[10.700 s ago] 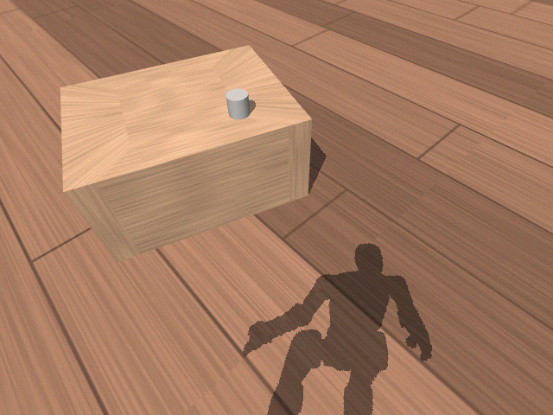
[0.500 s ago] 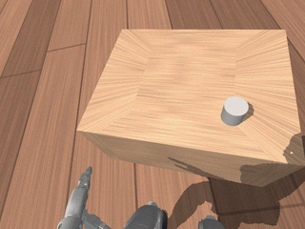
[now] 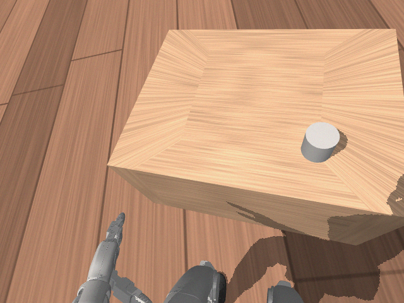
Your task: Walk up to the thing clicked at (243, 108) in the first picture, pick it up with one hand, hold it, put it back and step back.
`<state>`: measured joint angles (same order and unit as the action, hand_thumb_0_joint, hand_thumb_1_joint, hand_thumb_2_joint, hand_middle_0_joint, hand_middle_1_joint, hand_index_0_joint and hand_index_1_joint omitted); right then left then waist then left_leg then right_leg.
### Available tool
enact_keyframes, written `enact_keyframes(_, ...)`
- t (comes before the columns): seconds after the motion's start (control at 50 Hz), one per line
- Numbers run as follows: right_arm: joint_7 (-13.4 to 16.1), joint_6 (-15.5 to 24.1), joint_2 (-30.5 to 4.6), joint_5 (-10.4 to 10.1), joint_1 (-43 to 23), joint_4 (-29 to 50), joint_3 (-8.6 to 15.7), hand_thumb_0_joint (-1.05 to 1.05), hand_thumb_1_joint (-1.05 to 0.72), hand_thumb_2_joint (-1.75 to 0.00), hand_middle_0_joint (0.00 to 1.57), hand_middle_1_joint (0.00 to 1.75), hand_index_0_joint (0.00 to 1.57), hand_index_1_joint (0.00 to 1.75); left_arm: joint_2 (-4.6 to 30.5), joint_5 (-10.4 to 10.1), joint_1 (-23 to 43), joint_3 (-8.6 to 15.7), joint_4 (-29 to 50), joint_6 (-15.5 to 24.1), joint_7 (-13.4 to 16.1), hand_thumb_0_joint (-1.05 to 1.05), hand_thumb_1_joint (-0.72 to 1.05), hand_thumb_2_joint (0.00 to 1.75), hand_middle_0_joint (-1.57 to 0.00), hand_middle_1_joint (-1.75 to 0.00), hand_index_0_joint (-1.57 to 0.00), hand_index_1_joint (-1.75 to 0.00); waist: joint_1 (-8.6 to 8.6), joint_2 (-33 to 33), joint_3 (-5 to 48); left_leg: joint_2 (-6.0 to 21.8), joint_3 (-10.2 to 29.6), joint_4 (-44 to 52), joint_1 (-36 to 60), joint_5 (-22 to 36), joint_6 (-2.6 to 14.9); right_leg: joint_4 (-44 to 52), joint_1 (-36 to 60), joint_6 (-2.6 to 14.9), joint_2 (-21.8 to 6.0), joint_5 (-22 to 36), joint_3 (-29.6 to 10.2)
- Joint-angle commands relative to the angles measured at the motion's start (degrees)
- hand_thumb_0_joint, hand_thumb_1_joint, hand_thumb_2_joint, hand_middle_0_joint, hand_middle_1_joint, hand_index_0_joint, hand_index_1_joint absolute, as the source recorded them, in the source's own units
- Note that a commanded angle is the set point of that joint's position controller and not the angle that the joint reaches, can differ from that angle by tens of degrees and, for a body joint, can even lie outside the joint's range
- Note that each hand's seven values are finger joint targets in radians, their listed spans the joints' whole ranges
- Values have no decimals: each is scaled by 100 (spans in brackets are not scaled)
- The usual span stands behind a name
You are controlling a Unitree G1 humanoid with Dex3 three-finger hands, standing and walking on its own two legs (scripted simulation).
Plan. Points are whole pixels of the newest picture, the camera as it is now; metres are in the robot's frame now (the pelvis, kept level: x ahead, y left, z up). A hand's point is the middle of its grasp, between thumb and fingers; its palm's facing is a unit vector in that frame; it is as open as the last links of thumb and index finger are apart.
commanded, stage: approach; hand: right
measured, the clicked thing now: (319, 142) +0.56 -0.18 -0.22
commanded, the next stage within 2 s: close in in 0.54 s
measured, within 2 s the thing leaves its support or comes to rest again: neither
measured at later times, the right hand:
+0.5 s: hand (384, 144) +0.49 -0.29 -0.10, palm faces +0.15 +0.99 +0.06, open 17.4 cm
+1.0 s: hand (335, 150) +0.52 -0.21 -0.19, palm faces +0.14 +0.99 +0.02, open 17.6 cm
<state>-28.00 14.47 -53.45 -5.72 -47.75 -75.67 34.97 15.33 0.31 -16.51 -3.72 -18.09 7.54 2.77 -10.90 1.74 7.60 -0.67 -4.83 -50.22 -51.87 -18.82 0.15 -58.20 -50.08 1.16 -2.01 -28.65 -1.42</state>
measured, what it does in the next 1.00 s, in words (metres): lowers itself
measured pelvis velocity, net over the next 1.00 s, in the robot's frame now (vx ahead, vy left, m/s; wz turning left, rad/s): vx -0.05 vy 0.00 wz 0.08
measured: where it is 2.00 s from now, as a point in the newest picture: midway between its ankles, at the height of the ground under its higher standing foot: outside the picture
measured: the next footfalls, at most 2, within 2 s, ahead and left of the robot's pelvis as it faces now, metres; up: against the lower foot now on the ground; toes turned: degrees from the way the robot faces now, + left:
none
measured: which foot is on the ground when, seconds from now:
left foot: down 0.00-1.00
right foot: down 0.00-1.00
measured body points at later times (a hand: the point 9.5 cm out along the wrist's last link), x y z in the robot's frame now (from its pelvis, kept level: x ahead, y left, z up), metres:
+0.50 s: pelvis -0.02 +0.00 -0.08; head +0.18 -0.08 +0.32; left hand +0.15 +0.27 -0.05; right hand +0.48 -0.34 -0.10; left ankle +0.05 +0.13 -0.68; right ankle -0.02 -0.10 -0.68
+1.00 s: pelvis -0.05 +0.00 -0.14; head +0.17 -0.09 +0.23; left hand +0.10 +0.27 -0.04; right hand +0.51 -0.27 -0.19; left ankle +0.04 +0.13 -0.68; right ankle -0.02 -0.10 -0.68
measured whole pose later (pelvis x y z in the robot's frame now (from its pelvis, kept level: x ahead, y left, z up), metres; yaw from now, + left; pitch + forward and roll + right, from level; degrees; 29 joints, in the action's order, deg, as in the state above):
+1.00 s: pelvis -0.05 +0.00 -0.14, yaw +5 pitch +34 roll +9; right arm -8.9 30.5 -46.5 4.1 -51.8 -70.2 36.6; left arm 18.3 5.7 -24.4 4.0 17.6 6.8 -4.5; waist -26.0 3.1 6.8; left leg -1.2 -8.7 -84.2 -92.5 -25.9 1.1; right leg -96.0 -91.7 0.7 -3.6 -38.8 -5.7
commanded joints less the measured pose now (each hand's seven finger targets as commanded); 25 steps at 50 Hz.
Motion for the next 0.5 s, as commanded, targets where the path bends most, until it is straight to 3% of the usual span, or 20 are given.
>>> enact_keyframes(0.0, -23, 568, -1618, -256, -1761, 686, 39, 0, 57, -2, 6, 5, 6, 4, 827, 18, -57, 383, 458, 331, 56, 0, -56, 5, -5, -4, -3, -5, 103, -1317, 1762, -94, 238, 169, 769, 944, 171, 619, 1142, -98, 12, 2388, -298)
enact_keyframes(0.04, -47, 764, -1472, -270, -1888, 685, -52, 0, 60, -3, 5, 5, 6, 5, 799, 38, 319, 349, 791, 425, 41, 0, -56, 5, -5, -4, -3, -5, 13, -1217, 1841, -82, 275, 5, 622, 769, 181, 510, 813, -61, 2, 1900, -308)
enact_keyframes(0.08, -73, 888, -1500, -253, -1837, 503, -19, 0, 59, -3, 5, 5, 6, 5, 983, 71, 183, 498, 1068, 464, 60, 0, -57, 6, -5, -4, -3, -5, -117, -1093, 2043, -85, 281, -102, 627, 778, 155, 382, 736, -45, 21, 1795, -307)
enact_keyframes(0.12, -94, 970, -1571, -274, -1775, 446, 63, 0, 56, -3, 6, 5, 6, 5, 1204, 77, 84, 688, 1468, 494, 64, 0, -57, 6, -5, -4, -3, -5, -204, -1211, 2429, -108, 255, -242, 713, 1012, 136, 237, 937, -73, 15, 2259, -343)
enact_keyframes(0.16, -92, 1001, -1439, -289, -1675, 298, 77, 0, 54, -3, 6, 4, 6, 4, 1163, 97, -389, 682, 1405, 458, 15, 0, -58, 6, -4, -4, -3, -5, -315, -1365, 2478, -120, 262, -394, 581, 1241, 134, 12, 907, -76, 31, 2680, -339)
enact_keyframes(0.22, 15, 1151, -1210, -300, -1714, 345, 119, 0, 53, -3, 6, 4, 7, 4, 1027, 139, -337, 589, 1633, 491, -85, 0, -57, 6, -5, -4, -3, -6, -357, -1281, 2434, -130, 279, -709, 274, 1161, 151, -277, 415, -74, 27, 2451, -342)
enact_keyframes(0.26, 145, 1367, -1398, -214, -1890, 677, 216, 0, 52, -2, 7, 4, 7, 4, 1139, 173, -355, 764, 1944, 518, -95, 0, -58, 6, -5, -4, -3, -6, -426, -1481, 2745, -119, 297, -915, 150, 1126, 171, -474, 393, -88, 28, 2370, -327)
enact_keyframes(0.3, 274, 1631, -1842, -112, -2201, 1405, 498, 0, 53, -2, 7, 4, 7, 4, 1292, 206, -458, 1004, 2269, 527, -102, 0, -58, 7, -5, -4, -3, -6, -447, -1938, 3392, -112, 301, -1162, 93, 1311, 184, -722, 626, -129, 20, 2773, -342)
enact_keyframes(0.34, 356, 1788, -1732, -61, -1892, 1033, 529, 0, 51, -1, 8, 3, 7, 3, 1148, 257, -619, 928, 1945, 469, -154, 0, -58, 7, -4, -4, -3, -6, -407, -2148, 3160, -133, 263, -1395, -330, 1242, 204, -984, 530, -183, 2, 3195, -364)
enact_keyframes(0.36, 400, 1842, -1562, -60, -1671, 629, 499, 0, 50, -1, 8, 3, 7, 3, 1094, 269, -614, 926, 1846, 443, -196, 0, -58, 7, -4, -4, -3, -6, -449, -2073, 2819, -145, 245, -1482, -550, 1088, 204, -1089, 214, -187, -7, 3042, -378)
enact_keyframes(0.38, 440, 1946, -1362, -72, -1842, 711, 422, 0, 51, 0, 8, 3, 7, 3, 1150, 301, -302, 979, 1961, 456, -214, 0, -58, 7, -4, -4, -3, -6, -494, -2084, 2770, -143, 224, -1606, -737, 931, 216, -1152, 0, -207, -45, 2861, -431)
enact_keyframes(0.42, 576, 2165, -1789, 39, -2178, 1306, 662, 0, 50, -1, 8, 3, 7, 3, 1304, 350, -77, 1092, 2557, 512, -213, 0, -58, 7, -4, -4, -3, -5, -522, -2478, 3581, -126, 239, -1773, -749, 990, 237, -1317, 295, -232, -83, 2957, -449)
enact_keyframes(0.44, 624, 2193, -1826, 117, -2059, 1183, 677, 0, 51, -1, 8, 4, 7, 4, 1319, 366, -53, 1099, 2783, 514, -225, 0, -58, 7, -4, -4, -3, -6, -531, -2588, 3745, -144, 222, -1836, -820, 941, 235, -1392, 402, -249, -109, 3014, -454)
enact_keyframes(0.48, 682, 2246, -1577, 229, -1799, 743, 561, 0, 52, -2, 7, 4, 6, 4, 1319, 405, -462, 1184, 2665, 448, -258, 0, -58, 7, -4, -4, -3, -6, -714, -2509, 3346, -173, 198, -1933, -915, 898, 230, -1564, -56, -225, -96, 2803, -446)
